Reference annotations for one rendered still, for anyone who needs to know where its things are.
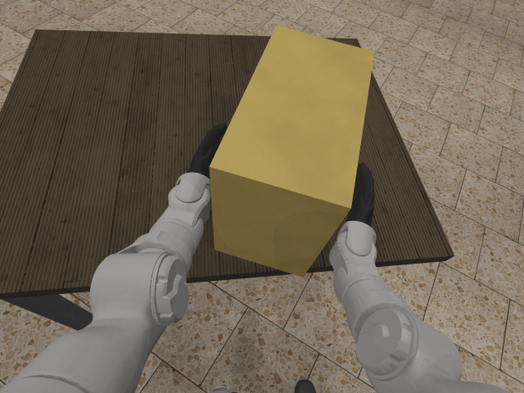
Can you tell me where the robot right hand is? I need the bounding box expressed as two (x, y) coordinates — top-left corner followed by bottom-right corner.
(346, 162), (374, 227)

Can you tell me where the robot left hand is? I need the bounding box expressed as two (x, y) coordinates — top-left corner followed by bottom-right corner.
(188, 123), (228, 178)

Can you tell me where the left robot forearm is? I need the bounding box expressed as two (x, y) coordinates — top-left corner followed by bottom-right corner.
(89, 173), (211, 313)

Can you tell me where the right robot forearm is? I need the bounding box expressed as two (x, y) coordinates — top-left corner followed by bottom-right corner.
(329, 221), (416, 344)

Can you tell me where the carton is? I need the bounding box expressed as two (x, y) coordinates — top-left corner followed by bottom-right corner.
(209, 25), (374, 277)

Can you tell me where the table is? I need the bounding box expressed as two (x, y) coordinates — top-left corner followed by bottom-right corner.
(0, 29), (454, 331)

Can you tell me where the robot right upper arm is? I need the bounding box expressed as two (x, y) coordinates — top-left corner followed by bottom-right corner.
(355, 307), (510, 393)

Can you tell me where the robot left upper arm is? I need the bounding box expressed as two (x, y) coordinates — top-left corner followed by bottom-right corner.
(0, 252), (189, 393)

